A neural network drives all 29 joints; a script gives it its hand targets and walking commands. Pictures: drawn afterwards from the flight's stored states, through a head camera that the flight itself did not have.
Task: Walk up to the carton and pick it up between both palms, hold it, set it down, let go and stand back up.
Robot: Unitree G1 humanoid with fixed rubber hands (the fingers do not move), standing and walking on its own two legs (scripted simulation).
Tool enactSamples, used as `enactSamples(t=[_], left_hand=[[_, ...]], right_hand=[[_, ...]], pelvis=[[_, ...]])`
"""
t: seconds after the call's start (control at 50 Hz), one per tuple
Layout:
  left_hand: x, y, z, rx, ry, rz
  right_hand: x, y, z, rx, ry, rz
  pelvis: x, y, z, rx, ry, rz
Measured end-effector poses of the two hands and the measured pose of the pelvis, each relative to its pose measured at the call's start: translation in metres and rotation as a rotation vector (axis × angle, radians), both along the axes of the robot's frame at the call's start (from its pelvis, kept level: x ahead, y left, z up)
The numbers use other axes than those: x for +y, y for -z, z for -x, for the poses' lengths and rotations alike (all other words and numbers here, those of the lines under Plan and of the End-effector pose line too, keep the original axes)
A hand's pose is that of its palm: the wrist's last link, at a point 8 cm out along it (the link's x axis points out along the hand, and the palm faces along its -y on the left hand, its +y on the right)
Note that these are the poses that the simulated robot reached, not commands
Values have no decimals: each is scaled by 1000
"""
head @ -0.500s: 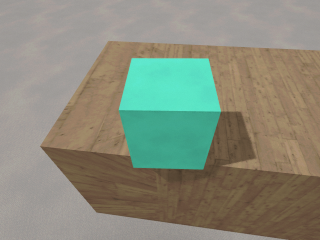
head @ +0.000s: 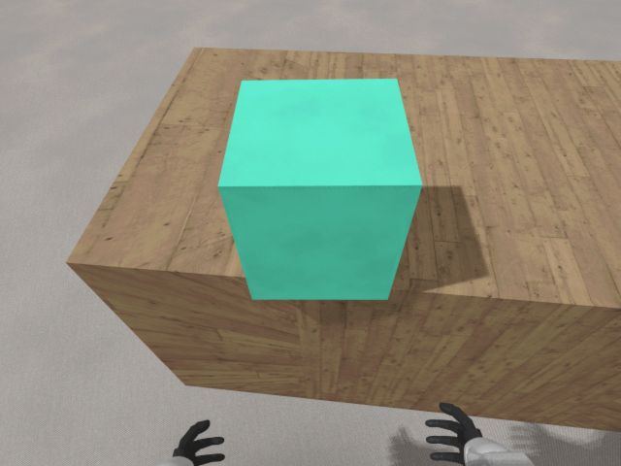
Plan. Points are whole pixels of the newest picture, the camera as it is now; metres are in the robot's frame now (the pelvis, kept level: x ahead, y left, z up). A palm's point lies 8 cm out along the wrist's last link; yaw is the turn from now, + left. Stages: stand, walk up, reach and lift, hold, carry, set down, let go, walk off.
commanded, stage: reach and lift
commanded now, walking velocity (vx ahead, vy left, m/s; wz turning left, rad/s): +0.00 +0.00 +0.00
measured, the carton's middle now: (319, 197) +0.45 +0.01 +0.07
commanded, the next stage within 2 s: none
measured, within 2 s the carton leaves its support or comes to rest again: neither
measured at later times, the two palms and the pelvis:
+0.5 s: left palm out of the picture +0.13 +0.21 -0.09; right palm out of the picture +0.13 -0.20 -0.10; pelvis -0.03 +0.02 -0.01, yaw -1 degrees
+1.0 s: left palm (144, 444) +0.16 +0.22 -0.04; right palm (483, 429) +0.17 -0.18 -0.03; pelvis -0.01 +0.02 +0.00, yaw +0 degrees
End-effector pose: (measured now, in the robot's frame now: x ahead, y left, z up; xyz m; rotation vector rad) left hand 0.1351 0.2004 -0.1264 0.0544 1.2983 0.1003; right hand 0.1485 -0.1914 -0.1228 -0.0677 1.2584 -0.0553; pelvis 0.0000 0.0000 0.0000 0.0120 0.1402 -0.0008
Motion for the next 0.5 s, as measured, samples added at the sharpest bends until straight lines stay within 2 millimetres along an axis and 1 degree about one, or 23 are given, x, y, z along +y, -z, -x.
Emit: enactSamples(t=[0.04,0.08,0.12,0.18,0.24,0.28,0.34,0.44,0.5], left_hand=[[5,1,10,-28,-14,-8],[13,-1,9,-81,-26,-24],[22,-5,0,-141,-29,-42],[33,-18,-21,-221,-19,-61],[36,-31,-37,-274,-2,-64],[34,-38,-40,-291,6,-57],[27,-41,-33,-299,13,-42],[13,-35,-5,-300,0,-21],[7,-32,9,-313,-22,-24]], right_hand=[[-3,0,7,-31,9,14],[-8,-3,5,-78,12,30],[-13,-7,-3,-126,11,46],[-17,-17,-19,-188,10,59],[-16,-30,-31,-237,8,61],[-13,-37,-32,-256,5,55],[-10,-39,-24,-268,3,42],[-10,-30,6,-272,12,29],[-12,-27,22,-285,18,26]], pelvis=[[1,1,6,-12,0,1],[3,3,14,-16,-2,3],[4,7,23,-19,-5,5],[6,11,34,-27,-8,9],[10,13,40,-46,-7,12],[12,12,40,-64,-6,13],[15,9,39,-92,-3,14],[19,5,34,-126,6,13],[19,6,34,-135,11,12]])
